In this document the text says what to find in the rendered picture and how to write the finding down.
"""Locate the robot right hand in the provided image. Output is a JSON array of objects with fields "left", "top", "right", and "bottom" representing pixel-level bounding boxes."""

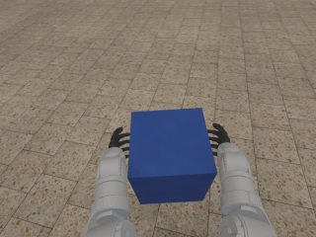
[{"left": 207, "top": 122, "right": 230, "bottom": 156}]

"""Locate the left robot upper arm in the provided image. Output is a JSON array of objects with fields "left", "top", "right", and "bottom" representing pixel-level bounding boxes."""
[{"left": 84, "top": 217, "right": 137, "bottom": 237}]

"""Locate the robot left hand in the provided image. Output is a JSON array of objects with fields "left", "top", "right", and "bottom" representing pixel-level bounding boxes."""
[{"left": 109, "top": 126, "right": 130, "bottom": 159}]

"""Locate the carton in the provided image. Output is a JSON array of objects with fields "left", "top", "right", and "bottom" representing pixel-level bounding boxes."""
[{"left": 127, "top": 108, "right": 217, "bottom": 204}]

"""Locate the right robot upper arm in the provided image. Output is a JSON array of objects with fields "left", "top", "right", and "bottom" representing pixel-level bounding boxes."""
[{"left": 218, "top": 213, "right": 277, "bottom": 237}]

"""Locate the robot right forearm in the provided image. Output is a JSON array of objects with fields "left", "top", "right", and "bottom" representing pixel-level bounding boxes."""
[{"left": 217, "top": 142, "right": 274, "bottom": 229}]

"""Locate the robot left forearm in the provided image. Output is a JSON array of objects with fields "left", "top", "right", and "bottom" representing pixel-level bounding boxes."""
[{"left": 84, "top": 147, "right": 130, "bottom": 236}]

